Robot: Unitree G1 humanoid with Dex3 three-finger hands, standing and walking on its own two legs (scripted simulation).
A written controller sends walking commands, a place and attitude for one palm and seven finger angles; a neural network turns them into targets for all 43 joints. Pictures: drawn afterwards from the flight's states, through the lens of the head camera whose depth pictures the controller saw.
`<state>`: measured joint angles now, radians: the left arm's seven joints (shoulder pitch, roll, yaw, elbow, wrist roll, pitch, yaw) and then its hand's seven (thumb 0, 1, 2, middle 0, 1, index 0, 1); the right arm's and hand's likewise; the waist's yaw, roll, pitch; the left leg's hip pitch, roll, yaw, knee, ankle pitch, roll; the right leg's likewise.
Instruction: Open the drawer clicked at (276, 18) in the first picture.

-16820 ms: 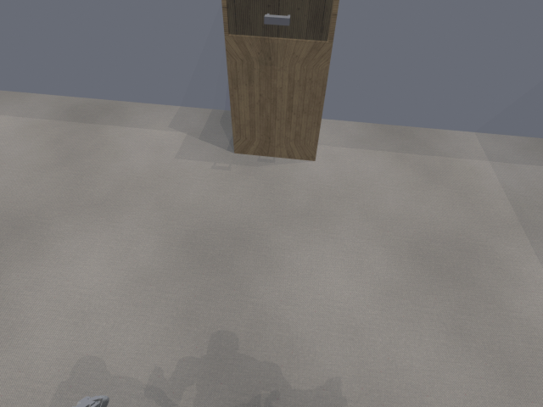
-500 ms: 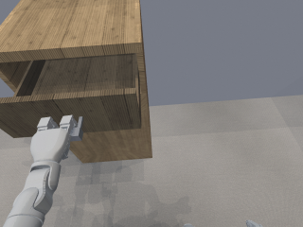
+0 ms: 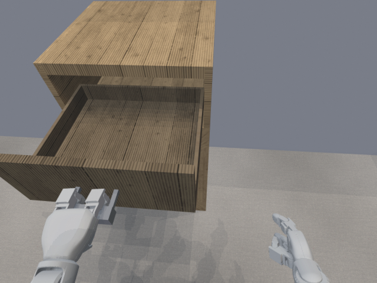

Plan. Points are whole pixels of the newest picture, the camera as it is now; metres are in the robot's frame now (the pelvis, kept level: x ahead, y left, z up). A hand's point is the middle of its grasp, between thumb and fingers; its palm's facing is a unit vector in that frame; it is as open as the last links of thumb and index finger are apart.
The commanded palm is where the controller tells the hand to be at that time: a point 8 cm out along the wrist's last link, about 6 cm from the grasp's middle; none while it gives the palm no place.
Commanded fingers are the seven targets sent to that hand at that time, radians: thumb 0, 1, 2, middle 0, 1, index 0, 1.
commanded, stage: pull the drawer open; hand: left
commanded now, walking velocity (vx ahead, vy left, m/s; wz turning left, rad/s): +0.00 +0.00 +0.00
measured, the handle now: (92, 203) +0.26 +0.25 +0.02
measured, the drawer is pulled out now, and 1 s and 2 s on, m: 0.29 0.30 0.29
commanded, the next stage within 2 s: open the thumb to release the handle in 0.28 s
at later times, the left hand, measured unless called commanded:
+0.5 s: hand (84, 237) +0.19 +0.24 +0.01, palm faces +0.07 -0.03 -1.00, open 7.1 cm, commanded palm +0.16 +0.25 +0.05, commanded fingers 0.00 0.41 0.69 -0.37 -1.30 -0.37 -1.30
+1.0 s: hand (84, 237) +0.19 +0.24 +0.01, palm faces +0.03 -0.04 -1.00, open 12.9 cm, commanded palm +0.17 +0.25 +0.05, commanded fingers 0.00 -0.50 0.30 -0.30 -1.20 -0.30 -1.20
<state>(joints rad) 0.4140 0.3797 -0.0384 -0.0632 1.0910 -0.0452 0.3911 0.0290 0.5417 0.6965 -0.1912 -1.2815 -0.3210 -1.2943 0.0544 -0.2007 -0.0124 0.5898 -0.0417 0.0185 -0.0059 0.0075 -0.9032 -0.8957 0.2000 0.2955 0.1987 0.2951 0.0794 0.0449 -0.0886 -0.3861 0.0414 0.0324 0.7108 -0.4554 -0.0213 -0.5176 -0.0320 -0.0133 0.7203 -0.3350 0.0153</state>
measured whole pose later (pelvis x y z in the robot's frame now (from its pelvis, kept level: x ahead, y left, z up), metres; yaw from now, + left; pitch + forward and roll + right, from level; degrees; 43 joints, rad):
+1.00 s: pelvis -0.04 -0.01 +0.00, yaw +1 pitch +5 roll +1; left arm 0.21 0.39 -0.04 0.11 1.08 -0.06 0.37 0.00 -0.41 0.34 -0.28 -1.23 -0.39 -1.28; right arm 0.10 -0.22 -0.02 0.66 -0.04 0.01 -0.07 0.01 -0.90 -0.90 0.20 0.30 0.20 0.30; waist 0.08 0.04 -0.05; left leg -0.40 0.03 0.01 0.71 -0.40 -0.03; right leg -0.53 -0.04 -0.03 0.72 -0.29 0.00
